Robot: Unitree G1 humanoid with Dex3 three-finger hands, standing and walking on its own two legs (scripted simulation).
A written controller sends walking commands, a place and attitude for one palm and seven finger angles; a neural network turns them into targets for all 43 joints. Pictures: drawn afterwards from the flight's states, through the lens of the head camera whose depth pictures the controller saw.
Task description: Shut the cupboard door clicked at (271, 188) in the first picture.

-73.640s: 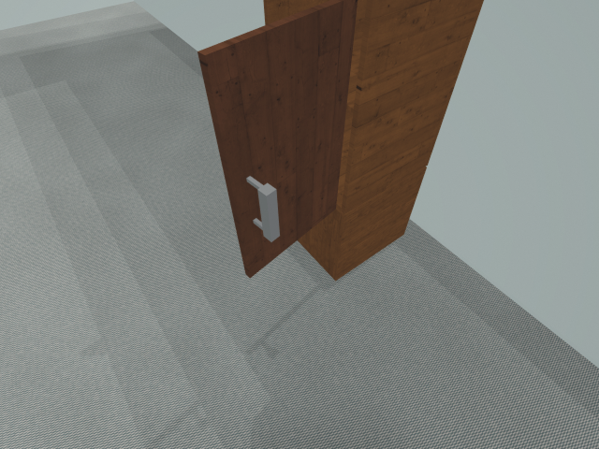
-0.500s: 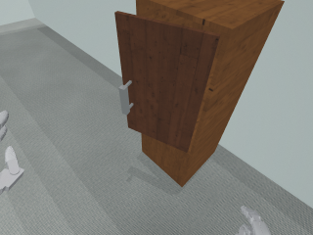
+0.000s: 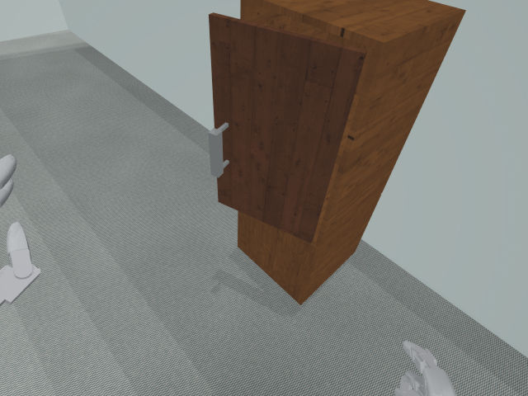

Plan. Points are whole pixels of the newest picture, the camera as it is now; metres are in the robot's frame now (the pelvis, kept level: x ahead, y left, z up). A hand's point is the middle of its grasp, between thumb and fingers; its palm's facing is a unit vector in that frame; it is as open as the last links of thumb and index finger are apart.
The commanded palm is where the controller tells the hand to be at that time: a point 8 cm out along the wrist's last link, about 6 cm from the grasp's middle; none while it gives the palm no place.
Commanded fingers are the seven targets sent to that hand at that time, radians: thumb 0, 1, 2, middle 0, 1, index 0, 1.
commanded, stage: step back with the hand held close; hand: left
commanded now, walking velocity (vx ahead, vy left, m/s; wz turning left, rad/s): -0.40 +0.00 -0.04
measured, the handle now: (220, 149) +0.76 +0.15 -0.07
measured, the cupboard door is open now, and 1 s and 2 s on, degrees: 18 18 18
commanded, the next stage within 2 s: stop stepping back and stand still in 0.14 s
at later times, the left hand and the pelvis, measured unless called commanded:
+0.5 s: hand out of the picture +0.11 +0.27 +0.18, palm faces +0.37 -0.82 -0.44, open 7.4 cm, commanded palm +0.05 +0.32 +0.19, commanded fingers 0.00 0.90 0.90 -0.20 -0.30 -0.20 -0.30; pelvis -0.11 +0.03 -0.02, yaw -4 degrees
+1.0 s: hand out of the picture +0.04 +0.29 +0.18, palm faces +0.35 -0.81 -0.47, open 7.4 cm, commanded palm -0.03 +0.34 +0.19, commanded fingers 0.00 0.90 0.90 -0.20 -0.30 -0.20 -0.30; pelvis -0.19 +0.05 +0.00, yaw -4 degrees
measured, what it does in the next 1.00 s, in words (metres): walks backwards: right foot, then left foot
